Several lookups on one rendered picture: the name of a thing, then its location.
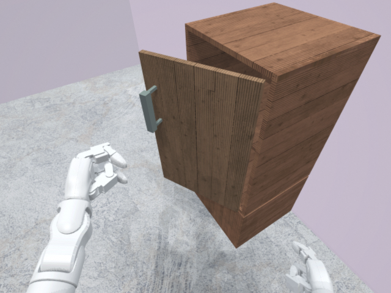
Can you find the handle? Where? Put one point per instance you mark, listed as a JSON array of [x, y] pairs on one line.
[[147, 107]]

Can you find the left robot forearm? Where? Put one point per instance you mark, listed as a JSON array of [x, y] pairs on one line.
[[60, 264]]

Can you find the robot left hand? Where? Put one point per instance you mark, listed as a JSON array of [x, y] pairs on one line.
[[82, 173]]

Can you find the robot right hand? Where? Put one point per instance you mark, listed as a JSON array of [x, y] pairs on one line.
[[313, 277]]

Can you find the cupboard door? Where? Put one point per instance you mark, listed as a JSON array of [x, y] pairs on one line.
[[209, 119]]

